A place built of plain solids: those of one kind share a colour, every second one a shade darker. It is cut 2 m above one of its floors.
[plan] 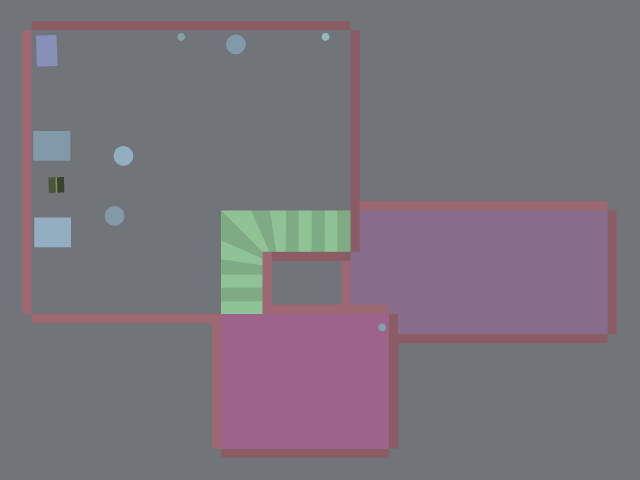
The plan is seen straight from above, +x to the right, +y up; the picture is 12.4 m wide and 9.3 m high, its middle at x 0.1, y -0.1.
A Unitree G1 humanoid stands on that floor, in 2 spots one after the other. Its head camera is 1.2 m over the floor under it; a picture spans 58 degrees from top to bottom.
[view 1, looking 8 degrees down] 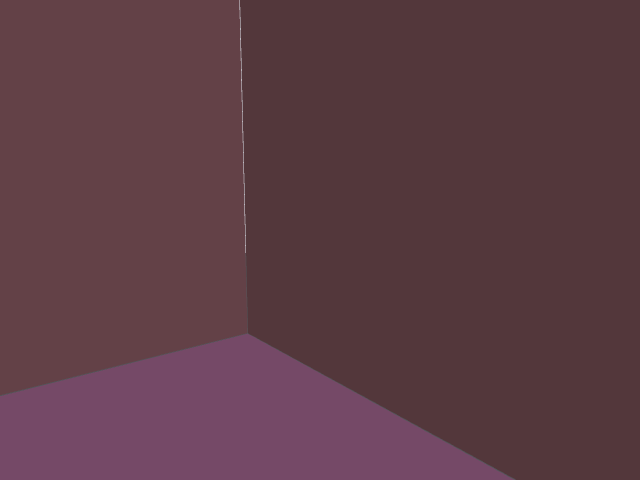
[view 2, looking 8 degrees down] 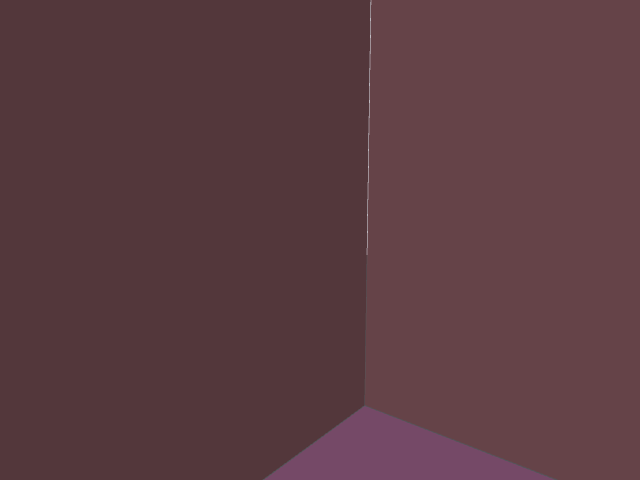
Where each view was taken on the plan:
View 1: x -1.46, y -2.53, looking -39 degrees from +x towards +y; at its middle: wall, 2.59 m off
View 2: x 0.02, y -2.97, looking -141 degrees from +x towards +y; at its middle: wall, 1.89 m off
